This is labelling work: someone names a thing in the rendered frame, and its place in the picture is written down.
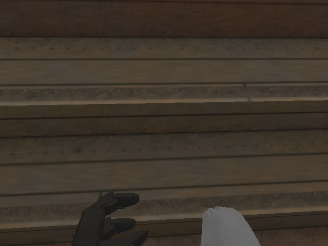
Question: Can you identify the right robot thigh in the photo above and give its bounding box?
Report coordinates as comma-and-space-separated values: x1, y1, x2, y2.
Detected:
201, 207, 261, 246

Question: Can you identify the left robot hand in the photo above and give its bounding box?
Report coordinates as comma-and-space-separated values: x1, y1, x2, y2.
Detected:
72, 191, 149, 246

